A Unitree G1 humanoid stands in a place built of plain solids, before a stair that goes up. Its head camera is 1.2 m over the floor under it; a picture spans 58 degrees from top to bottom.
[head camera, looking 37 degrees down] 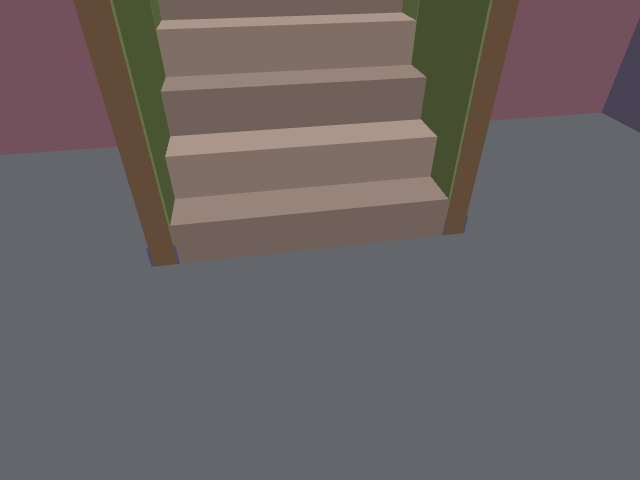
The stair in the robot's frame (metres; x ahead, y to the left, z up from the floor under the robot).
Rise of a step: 0.20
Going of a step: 0.21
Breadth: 1.20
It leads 10 degrees to the left of straight ahead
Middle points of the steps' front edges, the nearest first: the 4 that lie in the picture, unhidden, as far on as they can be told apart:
1.52 0.02 0.20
1.73 0.05 0.40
1.94 0.09 0.60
2.15 0.13 0.80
